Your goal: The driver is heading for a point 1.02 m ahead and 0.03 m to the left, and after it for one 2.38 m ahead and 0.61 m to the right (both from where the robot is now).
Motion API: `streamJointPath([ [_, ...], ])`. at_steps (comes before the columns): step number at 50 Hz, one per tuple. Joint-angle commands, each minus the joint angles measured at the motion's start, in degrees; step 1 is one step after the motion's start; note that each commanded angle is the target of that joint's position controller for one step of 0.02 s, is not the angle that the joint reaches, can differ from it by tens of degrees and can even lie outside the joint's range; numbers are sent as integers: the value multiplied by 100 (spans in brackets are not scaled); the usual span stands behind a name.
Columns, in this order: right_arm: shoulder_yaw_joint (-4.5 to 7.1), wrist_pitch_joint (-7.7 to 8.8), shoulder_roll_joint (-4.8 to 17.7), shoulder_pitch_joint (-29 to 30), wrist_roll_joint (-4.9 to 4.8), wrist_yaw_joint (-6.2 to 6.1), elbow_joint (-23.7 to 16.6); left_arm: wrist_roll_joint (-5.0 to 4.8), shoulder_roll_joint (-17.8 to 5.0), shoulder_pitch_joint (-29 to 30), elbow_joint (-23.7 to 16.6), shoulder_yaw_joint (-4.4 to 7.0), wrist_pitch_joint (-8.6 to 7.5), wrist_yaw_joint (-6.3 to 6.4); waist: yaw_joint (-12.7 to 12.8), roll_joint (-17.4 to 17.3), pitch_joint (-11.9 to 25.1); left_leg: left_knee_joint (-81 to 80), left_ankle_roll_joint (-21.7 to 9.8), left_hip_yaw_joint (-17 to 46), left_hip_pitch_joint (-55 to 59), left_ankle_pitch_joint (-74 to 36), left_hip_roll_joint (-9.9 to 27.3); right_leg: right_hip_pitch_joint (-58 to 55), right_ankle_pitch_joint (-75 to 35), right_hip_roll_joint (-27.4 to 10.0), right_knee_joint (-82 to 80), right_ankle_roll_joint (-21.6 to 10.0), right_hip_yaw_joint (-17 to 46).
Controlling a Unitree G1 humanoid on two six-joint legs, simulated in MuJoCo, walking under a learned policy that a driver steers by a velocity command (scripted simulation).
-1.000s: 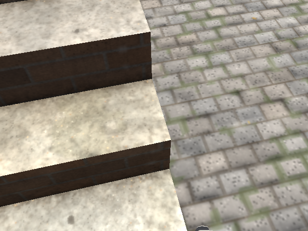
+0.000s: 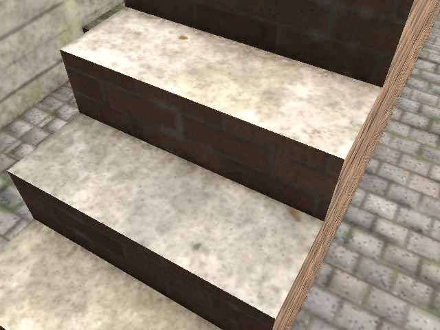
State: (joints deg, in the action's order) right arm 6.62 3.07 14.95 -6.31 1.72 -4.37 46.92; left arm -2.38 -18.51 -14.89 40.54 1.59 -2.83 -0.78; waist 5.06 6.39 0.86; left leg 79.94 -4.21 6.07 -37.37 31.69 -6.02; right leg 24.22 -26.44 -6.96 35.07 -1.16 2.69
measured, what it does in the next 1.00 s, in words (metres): goes down: right foot 0.39 m lower, then left foot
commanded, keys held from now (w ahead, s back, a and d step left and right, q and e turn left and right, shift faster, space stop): w+q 0.22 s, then q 0.02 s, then e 0.76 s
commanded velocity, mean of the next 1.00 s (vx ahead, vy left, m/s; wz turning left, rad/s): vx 0.14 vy -0.03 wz -0.04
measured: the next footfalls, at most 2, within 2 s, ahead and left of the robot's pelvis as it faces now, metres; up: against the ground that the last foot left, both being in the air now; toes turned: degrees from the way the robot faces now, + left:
right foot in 0.14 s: +0.00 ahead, -0.14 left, -0.39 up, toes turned +37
left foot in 0.56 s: -0.32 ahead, -0.16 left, -0.39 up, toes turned +34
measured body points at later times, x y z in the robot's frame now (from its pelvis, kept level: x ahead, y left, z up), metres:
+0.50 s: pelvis -0.21 -0.23 -0.26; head -0.18 -0.29 +0.19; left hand -0.41 -0.31 -0.38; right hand +0.05 -0.20 -0.37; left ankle -0.27 -0.08 -0.88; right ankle -0.05 -0.16 -1.01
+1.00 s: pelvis -0.47 -0.47 -0.30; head -0.49 -0.54 +0.14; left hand -0.54 -0.25 -0.42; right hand -0.18 -0.65 -0.39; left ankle -0.48 -0.29 -0.86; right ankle -0.39 -0.56 -1.01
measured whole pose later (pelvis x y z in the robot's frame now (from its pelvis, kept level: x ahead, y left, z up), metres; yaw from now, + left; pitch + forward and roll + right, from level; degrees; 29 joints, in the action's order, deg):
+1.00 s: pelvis -0.47 -0.47 -0.30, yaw +6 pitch -3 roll +6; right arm 3.6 -4.5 15.0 1.5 0.6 -4.8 45.6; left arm 3.2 -6.2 -28.3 49.5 -0.5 0.4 2.9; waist 10.7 -2.8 3.1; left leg 88.9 3.9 0.0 -39.3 20.2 -2.0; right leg 25.2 19.4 2.1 48.2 -0.1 13.1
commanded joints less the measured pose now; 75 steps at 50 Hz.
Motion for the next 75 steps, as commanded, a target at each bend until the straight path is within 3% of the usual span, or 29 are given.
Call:
streamJointPath([
  [1, -377, -28, -776, 1834, -2, -36, -1091, -137, 431, -3425, 1469, -121, 132, 22, 1535, -125, 1212, 2359, 241, -1074, 418, -275, -156, -2529, -3399, -429, -3094, 107, -593],
  [5, -767, -277, -1843, 2637, -320, -163, -2133, 307, 933, -3625, 1951, -589, 233, 22, 756, 441, -401, 7438, 856, -1588, -1978, 1986, -1082, -2668, -4432, -1022, -2818, -214, 597],
  [7, -908, -280, -2177, 2082, -237, -22, -2044, 246, 853, -4864, 2767, -890, 36, 196, 549, 1024, -1116, 8207, 828, -2110, -3240, 1973, -856, -2105, -6881, -17, -1336, 1726, 860],
  [9, -1275, -298, -3084, 2156, 269, 320, -2270, -87, 1489, -5787, 3899, -1092, -218, 506, 432, 4840, -2737, 8817, 878, -3361, -3913, 3243, -758, -298, -8377, 1557, -1212, 2439, 881],
  [13, -805, -628, -943, 2431, 150, 260, -1586, 365, 573, -2755, 2390, -719, -225, 640, 175, 4, -1374, 6911, 936, -1497, -2289, -1038, 160, 1871, -387, -139, -2513, 1048, 4916],
  [14, -717, -684, -634, 2922, 23, 192, -1844, 98, 824, -2623, 2323, -866, -78, 662, 211, -597, -1492, 6270, 1054, -1333, -1596, -864, 325, 2126, 716, 509, -2496, 1272, 3636],
  [18, -636, -1160, -645, 1697, 46, -189, -1147, 342, 671, -3665, 2711, -533, 119, 616, 628, -127, -1153, 3530, 1175, -1210, -607, -1412, -9, 1225, 3145, 532, -3113, 1356, 4087],
  [25, -64, -907, -163, 722, -346, 222, -584, 245, 706, -2809, 2587, 355, 347, 459, 147, 1596, -973, -3801, 1078, -1413, 2527, -65, -1366, -1488, 4413, 1420, -4029, 1433, 3517],
  [26, -97, -788, 55, 197, -429, 118, -437, -113, 623, -2387, 1714, 561, 422, 562, -315, 2428, -357, -5499, 565, -1127, 4380, -1072, -1306, -642, 5899, 2142, -4295, 2450, 3295],
  [27, -6, -820, 287, 52, -469, -15, -56, -333, 26, -2258, 1410, 761, 305, 537, -207, 1004, -715, -7504, 106, -826, 4130, -2382, -347, -1021, 6764, 2269, -2283, 2079, 3049],
  [28, -205, -950, -234, 1238, -744, -28, -38, -422, 463, -3715, 1793, 724, 229, 473, 752, -1650, 324, -7231, 13, -106, 3569, -2758, 989, -1723, 7373, 2392, 1342, 981, 2498],
  [29, -644, -1103, -916, 1964, -446, 99, -225, -184, 1509, -4045, 1788, 456, 304, 425, 1145, -2233, 929, -6270, -312, -397, 2938, -4035, 2268, -482, 8287, 2481, 4271, 617, 1958],
  [30, -221, -905, 536, 1842, -124, 170, -126, -502, 1291, -4341, 1460, 586, 600, 629, 1106, -4554, 1077, -7961, -1610, 604, 978, -4333, 5202, -576, 9115, 1363, 7402, 1597, 928],
  [34, -323, -454, 380, 4935, -584, 103, -841, 552, 293, -5311, 2359, 591, 1115, 499, 2439, -290, -840, -6783, 616, -1800, 715, -3156, 1408, -752, 5596, 733, 6892, 806, 845],
  [37, -252, -628, 894, 2234, -476, -225, -140, 352, 540, -2689, 1135, 377, 818, 432, 652, -224, -633, -6458, 219, -1684, 2153, -269, 1571, -154, 5113, 440, 3019, 437, -202],
  [40, -201, -709, 816, 1578, -655, 12, 18, 215, 536, -2661, 880, 226, 827, 363, 302, -927, -417, -5044, 299, -1734, 1932, 382, 1921, -498, 6145, 215, 1324, 85, -244],
  [42, -205, -861, 394, 1777, -694, 234, -172, 408, 585, -3179, 1150, 79, 711, 137, 572, 1541, -1374, -684, 810, -1683, -226, 1149, 1435, -347, 4593, 168, 149, -673, 885],
  [43, -273, -915, -170, 1886, -470, 272, -712, 496, 36, -2070, 618, -99, 292, 13, -284, 3045, -1631, 787, 857, -465, -1173, 1750, 671, 1674, 4941, 27, -1441, -1094, 4269],
  [44, -321, -890, -218, 3348, -254, 235, -1417, 728, -783, -1834, 520, 106, -30, 17, 199, 2266, -2280, 1464, 533, -145, -1562, 1420, 616, 3265, 8313, -418, -3515, -984, 6203],
  [46, -316, -681, 38, 2212, -201, 79, -865, 872, -1285, -626, 195, 240, -30, 299, -295, -31, -1966, 1524, 407, -201, -399, -624, 570, 3078, 8399, -309, -2951, -218, 4609],
  [47, -285, -647, 126, 1533, -38, -5, -602, 765, -1497, -302, 120, 345, 62, 412, -475, 371, -1647, 1436, 668, -396, 41, -1154, 556, 2673, 7496, -90, -2668, -144, 3785],
  [51, -190, -580, 396, 934, -175, -233, -646, 334, -158, -813, 234, 202, 408, 667, -184, 754, -645, 1155, 966, -539, 48, -1741, 294, 457, 6052, 206, -2148, -181, 2836],
  [57, -308, -700, 247, -2917, -179, 72, 925, 361, 60, 1333, -513, 182, 448, 626, -1483, 1136, 424, -2271, 450, -1613, 2643, -844, 302, -587, 4873, 563, -2732, 884, 1131],
  [61, -773, -600, -887, -1967, -71, 622, 1028, -106, 201, 296, -229, 157, 750, 410, -52, -1678, -287, -5569, -218, -1196, 1520, -1102, 875, -1344, 5728, 448, 793, -358, 1057],
  [64, -424, -301, 1635, -449, 186, 445, -8, -102, 198, 83, -532, 94, 560, 277, 539, -3084, -2002, -8370, -1944, 4446, -2102, 1963, 3279, 358, 5903, 1358, 4638, -28, 1065],
  [65, -434, -226, 1410, -106, 95, 243, -26, -181, -755, 718, -520, 310, 459, 371, 374, -1997, -2622, -8308, -1338, 3913, -1990, 2575, 3088, 621, 5031, 1021, 5132, 32, 1196],
  [67, -492, -261, 1250, -472, -128, 129, -10, 234, -829, 1202, -473, 387, 475, 455, -183, -652, -2021, -7370, -900, 2455, -305, 1170, 2254, 907, 4625, 863, 4725, 374, 385],
  [71, -496, -405, 812, -2616, -367, -28, 595, 58, 32, 2243, -870, 129, 326, 355, -1270, -1419, -700, -6538, -688, 1378, 2699, 24, 1666, 735, 4623, 819, 1637, 708, -178],
  [75, -313, -523, 1063, -2533, -509, -52, 494, -67, 211, 942, -300, 155, 199, 198, -832, -1645, -626, -6301, -581, 1259, 2448, 804, 1406, -1240, 4990, 1186, -1619, 299, -537],
])
Velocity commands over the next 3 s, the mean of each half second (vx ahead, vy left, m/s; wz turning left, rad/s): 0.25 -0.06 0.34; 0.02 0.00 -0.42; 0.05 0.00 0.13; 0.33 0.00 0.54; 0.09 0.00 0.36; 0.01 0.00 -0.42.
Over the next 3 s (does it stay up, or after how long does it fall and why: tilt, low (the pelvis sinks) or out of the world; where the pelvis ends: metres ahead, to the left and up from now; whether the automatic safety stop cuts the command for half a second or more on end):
stays up -0.38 -0.52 -0.27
